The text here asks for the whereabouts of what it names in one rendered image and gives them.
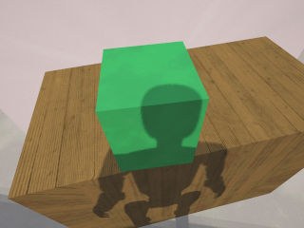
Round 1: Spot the pedestal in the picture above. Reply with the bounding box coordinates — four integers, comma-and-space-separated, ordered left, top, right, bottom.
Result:
8, 36, 304, 228

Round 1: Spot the carton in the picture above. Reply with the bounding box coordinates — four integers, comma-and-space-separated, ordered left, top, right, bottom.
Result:
95, 41, 209, 172

